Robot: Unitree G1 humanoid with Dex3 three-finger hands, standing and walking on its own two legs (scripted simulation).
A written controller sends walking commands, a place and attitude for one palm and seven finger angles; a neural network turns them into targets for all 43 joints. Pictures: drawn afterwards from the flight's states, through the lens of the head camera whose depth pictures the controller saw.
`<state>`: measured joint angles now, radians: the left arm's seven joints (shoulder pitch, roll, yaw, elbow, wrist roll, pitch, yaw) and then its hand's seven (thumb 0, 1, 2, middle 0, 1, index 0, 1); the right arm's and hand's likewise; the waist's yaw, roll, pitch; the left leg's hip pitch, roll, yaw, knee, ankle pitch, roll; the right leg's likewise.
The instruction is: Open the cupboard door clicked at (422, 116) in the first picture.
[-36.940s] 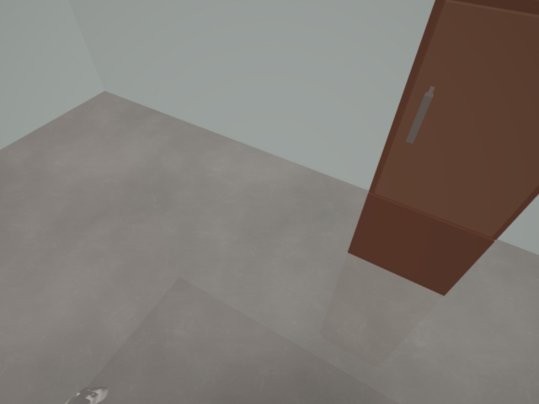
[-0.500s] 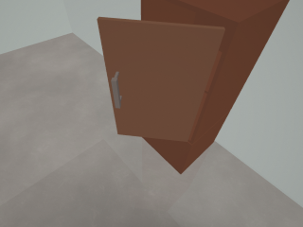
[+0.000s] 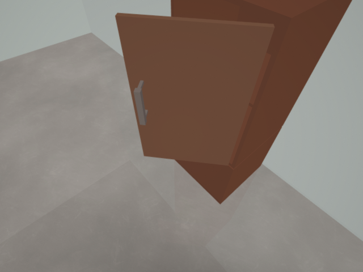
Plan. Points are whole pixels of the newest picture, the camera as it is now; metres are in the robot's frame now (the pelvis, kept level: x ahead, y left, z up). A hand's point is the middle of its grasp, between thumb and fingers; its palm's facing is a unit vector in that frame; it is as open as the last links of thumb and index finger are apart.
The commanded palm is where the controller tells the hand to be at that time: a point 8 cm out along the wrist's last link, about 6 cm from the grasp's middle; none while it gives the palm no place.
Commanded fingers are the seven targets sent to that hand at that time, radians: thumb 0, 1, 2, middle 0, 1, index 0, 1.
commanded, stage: come to a stop and stand still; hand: left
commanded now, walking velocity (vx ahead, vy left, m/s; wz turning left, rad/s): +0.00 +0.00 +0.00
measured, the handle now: (142, 103) +0.58 +0.17 +0.00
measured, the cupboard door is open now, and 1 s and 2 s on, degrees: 41 41 41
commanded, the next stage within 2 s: look again from close up in 0.52 s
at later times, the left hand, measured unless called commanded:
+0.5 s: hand out of the picture +0.00 +0.17 -0.16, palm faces -0.01 -0.97 -0.24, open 7.4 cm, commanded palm none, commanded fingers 0.00 0.90 0.90 -0.20 -0.30 -0.20 -0.30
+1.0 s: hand out of the picture +0.05 +0.17 -0.16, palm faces -0.02 -0.97 -0.24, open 7.4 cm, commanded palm none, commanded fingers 0.00 0.90 0.90 -0.20 -0.30 -0.20 -0.30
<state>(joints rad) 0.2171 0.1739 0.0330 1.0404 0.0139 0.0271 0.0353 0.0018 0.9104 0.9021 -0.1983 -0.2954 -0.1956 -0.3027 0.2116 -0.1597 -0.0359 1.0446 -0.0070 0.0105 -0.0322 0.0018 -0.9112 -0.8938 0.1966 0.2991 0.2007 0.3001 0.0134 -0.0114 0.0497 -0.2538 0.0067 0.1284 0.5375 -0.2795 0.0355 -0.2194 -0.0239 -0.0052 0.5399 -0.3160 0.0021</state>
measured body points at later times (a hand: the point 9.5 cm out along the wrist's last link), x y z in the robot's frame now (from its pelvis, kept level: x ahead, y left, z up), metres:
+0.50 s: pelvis -0.02 -0.02 +0.01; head -0.01 -0.04 +0.46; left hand +0.00 +0.22 -0.14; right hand -0.01 -0.25 -0.16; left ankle +0.01 +0.09 -0.73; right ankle -0.02 -0.12 -0.73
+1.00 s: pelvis +0.01 -0.02 +0.01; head +0.02 -0.03 +0.46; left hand +0.05 +0.22 -0.14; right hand +0.05 -0.26 -0.15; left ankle +0.01 +0.09 -0.73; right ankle -0.02 -0.12 -0.73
